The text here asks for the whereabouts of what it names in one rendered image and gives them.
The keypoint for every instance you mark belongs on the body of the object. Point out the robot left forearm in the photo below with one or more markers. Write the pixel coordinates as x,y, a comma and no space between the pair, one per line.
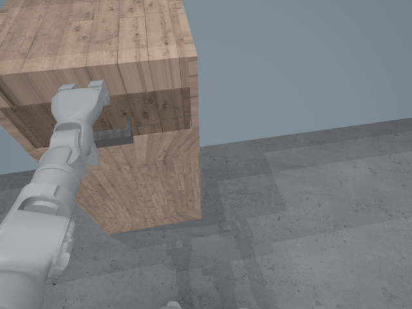
57,179

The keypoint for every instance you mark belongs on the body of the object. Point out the drawer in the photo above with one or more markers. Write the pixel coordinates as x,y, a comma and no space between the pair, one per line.
151,112

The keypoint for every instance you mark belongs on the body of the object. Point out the robot left hand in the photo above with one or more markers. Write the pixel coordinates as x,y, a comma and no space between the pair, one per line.
84,104

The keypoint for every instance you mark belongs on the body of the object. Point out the left robot upper arm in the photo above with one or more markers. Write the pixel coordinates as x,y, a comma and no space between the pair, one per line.
32,248

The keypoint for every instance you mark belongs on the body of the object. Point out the cabinet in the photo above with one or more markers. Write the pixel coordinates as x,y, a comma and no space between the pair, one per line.
135,46

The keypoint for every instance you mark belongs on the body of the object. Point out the handle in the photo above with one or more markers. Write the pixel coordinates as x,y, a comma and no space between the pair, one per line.
115,136

